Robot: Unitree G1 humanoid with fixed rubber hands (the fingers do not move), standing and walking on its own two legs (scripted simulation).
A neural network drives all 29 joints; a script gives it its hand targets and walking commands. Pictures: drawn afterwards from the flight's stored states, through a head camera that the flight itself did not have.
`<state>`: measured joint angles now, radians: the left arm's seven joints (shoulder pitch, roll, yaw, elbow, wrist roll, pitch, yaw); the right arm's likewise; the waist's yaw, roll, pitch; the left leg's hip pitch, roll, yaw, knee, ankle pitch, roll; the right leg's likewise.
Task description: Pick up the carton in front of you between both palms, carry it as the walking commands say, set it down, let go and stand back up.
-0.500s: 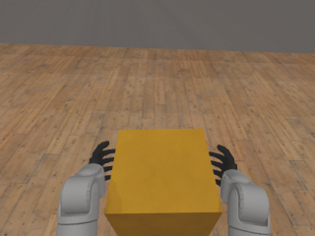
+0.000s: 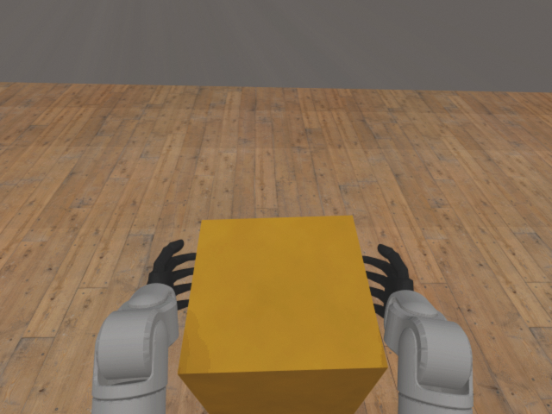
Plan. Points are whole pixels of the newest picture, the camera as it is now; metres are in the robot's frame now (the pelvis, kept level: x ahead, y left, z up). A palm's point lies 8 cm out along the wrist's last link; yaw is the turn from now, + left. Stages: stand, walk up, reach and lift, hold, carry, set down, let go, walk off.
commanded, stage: carry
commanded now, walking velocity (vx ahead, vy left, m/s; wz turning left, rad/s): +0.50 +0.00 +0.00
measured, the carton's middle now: (280, 324) +0.28 +0.00 +0.02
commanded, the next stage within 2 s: none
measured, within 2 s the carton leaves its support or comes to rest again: neither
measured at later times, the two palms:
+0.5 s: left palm (197, 157) +0.59 +0.16 +0.09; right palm (345, 159) +0.60 -0.13 +0.10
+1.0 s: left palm (222, 92) +0.92 +0.16 +0.09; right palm (331, 95) +0.93 -0.14 +0.09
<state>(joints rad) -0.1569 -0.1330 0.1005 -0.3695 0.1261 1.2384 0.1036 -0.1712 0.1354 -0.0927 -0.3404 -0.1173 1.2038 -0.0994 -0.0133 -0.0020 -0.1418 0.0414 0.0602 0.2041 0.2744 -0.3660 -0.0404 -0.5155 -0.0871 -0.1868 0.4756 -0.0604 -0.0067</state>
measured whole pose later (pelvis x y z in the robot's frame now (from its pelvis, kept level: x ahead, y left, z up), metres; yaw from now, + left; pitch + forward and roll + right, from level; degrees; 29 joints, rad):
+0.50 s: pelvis +0.33 +0.01 -0.01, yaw +0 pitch +3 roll +0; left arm -0.17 -0.14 0.09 -0.37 0.12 1.23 0.10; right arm -0.17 0.14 -0.10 -0.38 -0.12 1.22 -0.11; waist 0.01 0.00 -0.12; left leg -0.48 0.07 0.22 0.45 -0.07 0.02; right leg 0.07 -0.07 -0.20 0.34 -0.44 0.05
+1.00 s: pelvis +0.65 +0.00 -0.01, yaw +1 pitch +3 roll -1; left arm -0.19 -0.14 0.09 -0.36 0.13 1.23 0.11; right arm -0.20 0.14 -0.12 -0.36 -0.12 1.20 -0.09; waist 0.01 0.02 -0.07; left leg 0.00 0.10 0.20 0.54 -0.46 -0.04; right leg -0.45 -0.03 -0.24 0.43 -0.02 -0.07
